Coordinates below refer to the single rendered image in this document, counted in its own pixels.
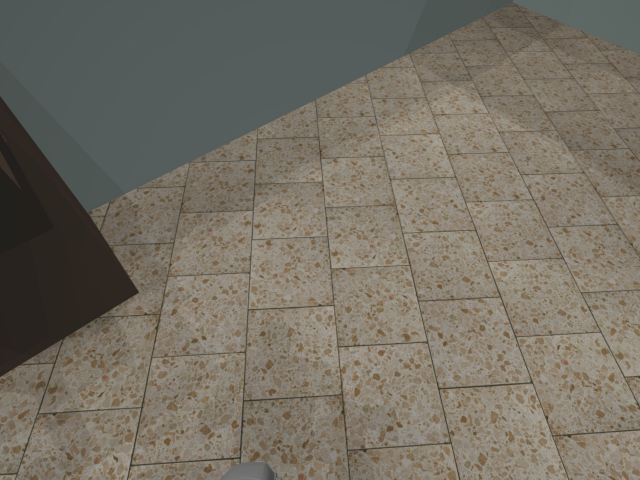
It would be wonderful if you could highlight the drawer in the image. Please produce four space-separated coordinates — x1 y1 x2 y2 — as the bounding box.
0 134 54 254

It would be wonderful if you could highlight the cabinet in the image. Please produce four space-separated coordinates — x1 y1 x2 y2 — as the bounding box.
0 97 139 377

